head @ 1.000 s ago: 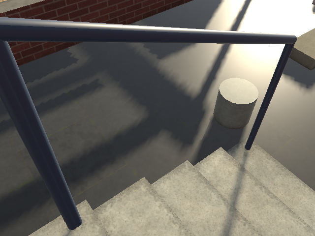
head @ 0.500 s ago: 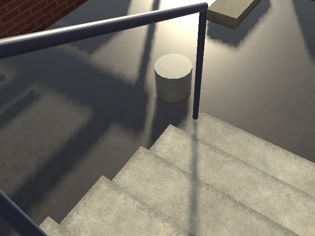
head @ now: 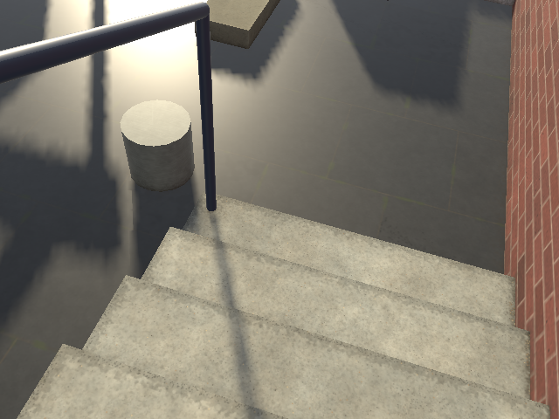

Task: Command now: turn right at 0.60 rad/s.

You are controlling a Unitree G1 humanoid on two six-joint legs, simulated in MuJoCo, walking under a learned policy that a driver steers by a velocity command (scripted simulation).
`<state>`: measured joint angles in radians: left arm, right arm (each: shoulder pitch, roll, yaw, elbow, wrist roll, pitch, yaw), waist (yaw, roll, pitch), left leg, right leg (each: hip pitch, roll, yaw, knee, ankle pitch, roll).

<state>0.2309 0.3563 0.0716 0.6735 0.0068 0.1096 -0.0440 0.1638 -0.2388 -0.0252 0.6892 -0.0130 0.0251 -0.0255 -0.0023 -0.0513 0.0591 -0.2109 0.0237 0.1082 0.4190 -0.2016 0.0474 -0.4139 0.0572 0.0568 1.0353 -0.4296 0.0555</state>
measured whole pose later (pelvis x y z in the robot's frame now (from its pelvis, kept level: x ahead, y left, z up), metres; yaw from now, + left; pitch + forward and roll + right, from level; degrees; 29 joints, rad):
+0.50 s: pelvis -0.01 -0.05 +0.00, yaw -16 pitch +4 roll +2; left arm 0.32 0.27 0.03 0.62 0.05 -0.10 -0.07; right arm 0.17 -0.33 -0.05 0.67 -0.05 -0.05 -0.06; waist 0.00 0.00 -0.04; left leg -0.62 0.02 -0.08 1.14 -0.33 -0.14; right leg -0.27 0.10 0.13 0.45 -0.24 -0.10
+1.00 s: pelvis +0.09 -0.03 -0.01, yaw -22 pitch +5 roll +2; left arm 0.29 0.25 0.02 0.76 0.09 -0.07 -0.04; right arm 0.41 -0.18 0.02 0.80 -0.06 -0.11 0.03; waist -0.03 -0.02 -0.11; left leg -0.14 -0.07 0.05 0.40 -0.36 0.06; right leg -0.71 -0.01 0.06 1.19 -0.23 0.00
